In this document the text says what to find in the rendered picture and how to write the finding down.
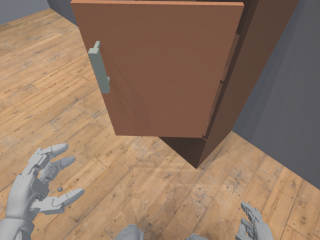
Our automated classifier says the robot left shin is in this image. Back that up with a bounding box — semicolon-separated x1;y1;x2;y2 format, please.
128;224;138;228

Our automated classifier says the left robot forearm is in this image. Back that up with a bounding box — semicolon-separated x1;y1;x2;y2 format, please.
0;217;35;240

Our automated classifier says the left robot thigh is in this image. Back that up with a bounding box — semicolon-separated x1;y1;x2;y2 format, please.
114;227;144;240

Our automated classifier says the handle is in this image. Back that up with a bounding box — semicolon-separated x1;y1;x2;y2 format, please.
88;41;110;94

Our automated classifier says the right robot hand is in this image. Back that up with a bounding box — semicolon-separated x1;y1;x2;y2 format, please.
235;201;274;240

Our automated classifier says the cupboard door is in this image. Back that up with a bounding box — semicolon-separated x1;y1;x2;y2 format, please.
70;0;245;138

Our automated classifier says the left robot hand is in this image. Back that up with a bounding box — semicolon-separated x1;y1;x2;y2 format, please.
5;143;85;222

